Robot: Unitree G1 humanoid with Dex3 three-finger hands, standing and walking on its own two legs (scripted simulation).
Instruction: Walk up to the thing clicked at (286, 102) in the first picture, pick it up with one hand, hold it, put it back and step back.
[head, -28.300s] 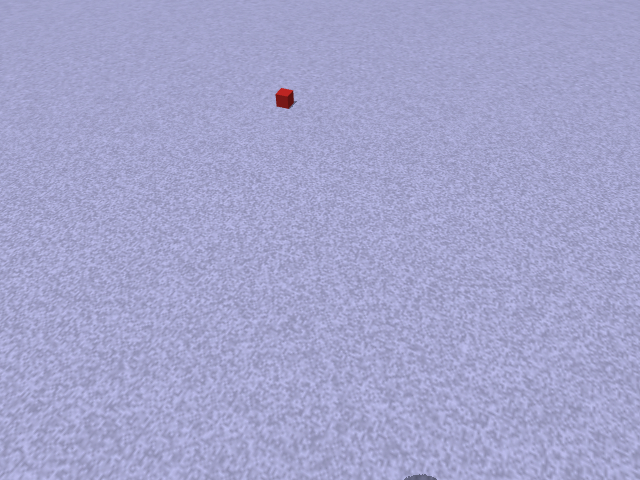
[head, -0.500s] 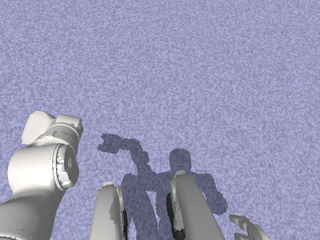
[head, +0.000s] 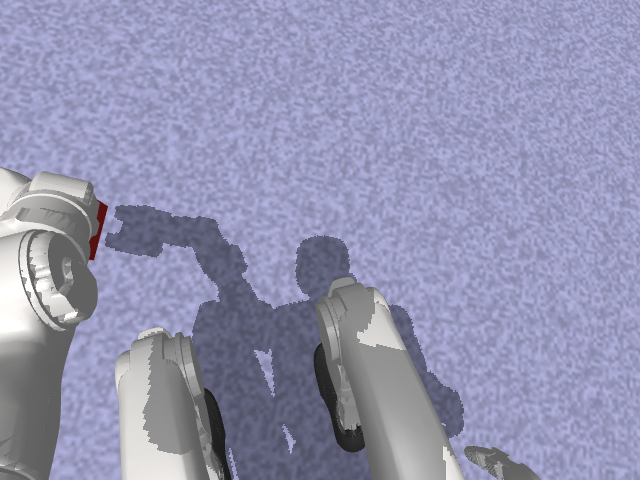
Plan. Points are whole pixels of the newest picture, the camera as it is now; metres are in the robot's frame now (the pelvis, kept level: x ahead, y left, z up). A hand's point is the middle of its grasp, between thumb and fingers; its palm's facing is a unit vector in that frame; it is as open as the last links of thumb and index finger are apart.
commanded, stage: crouch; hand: left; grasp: from above
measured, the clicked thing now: (56, 222) +0.49 +0.24 -0.16
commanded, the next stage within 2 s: lower in 0.88 s
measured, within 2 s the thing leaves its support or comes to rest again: neither
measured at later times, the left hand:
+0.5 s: hand (62, 231) +0.48 +0.25 -0.20, palm faces -0.07 -0.45 -0.89, open 10.6 cm
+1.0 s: hand (61, 234) +0.49 +0.26 -0.22, palm faces -0.09 -0.43 -0.90, open 10.6 cm
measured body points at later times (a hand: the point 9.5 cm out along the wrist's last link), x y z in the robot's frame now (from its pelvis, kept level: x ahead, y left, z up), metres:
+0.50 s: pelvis +0.00 +0.00 -0.06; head +0.25 +0.01 +0.31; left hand +0.49 +0.27 -0.14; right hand -0.01 -0.28 -0.18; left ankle +0.07 +0.14 -0.38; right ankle +0.10 -0.12 -0.38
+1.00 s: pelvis -0.01 +0.01 -0.07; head +0.26 +0.03 +0.29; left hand +0.49 +0.28 -0.17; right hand -0.04 -0.27 -0.17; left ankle +0.07 +0.14 -0.38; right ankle +0.10 -0.12 -0.38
